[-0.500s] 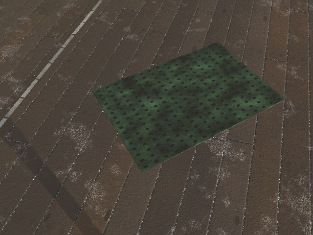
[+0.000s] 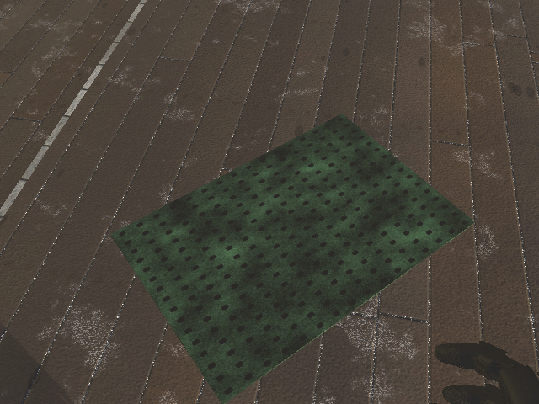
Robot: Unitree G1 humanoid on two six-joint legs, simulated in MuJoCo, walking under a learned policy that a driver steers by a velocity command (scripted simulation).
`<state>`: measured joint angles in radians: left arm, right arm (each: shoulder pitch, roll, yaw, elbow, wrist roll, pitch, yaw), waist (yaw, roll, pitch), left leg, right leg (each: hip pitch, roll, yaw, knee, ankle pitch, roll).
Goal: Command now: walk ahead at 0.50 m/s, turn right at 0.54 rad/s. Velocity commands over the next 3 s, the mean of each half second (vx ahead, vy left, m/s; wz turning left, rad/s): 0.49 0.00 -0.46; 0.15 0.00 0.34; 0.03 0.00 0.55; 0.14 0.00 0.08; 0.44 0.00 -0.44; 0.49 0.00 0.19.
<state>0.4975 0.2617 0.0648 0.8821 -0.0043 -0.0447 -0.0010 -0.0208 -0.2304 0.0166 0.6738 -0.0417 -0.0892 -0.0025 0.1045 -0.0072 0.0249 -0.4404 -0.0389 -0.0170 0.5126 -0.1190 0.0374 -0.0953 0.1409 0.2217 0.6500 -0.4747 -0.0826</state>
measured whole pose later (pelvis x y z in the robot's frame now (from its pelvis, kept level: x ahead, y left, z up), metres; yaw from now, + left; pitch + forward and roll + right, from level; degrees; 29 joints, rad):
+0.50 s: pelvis +0.24 -0.04 +0.00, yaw -14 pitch +2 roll +1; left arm 0.00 0.23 0.01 0.68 0.06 -0.04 -0.05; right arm 0.48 -0.22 -0.02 0.94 -0.01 -0.07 0.00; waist -0.09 -0.02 0.04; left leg 0.06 0.03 0.20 0.38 -0.43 -0.01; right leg -0.46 0.00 -0.06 0.52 -0.09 -0.12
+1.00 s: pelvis +0.34 -0.05 +0.00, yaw +1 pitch +0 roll -1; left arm 0.24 0.26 0.05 0.84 0.03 0.00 0.03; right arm 0.20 -0.22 -0.05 0.77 -0.03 0.03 0.02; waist 0.01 -0.03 0.05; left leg -0.34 0.00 0.07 0.61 -0.26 0.07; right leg -0.25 -0.10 -0.29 0.65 -0.38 -0.02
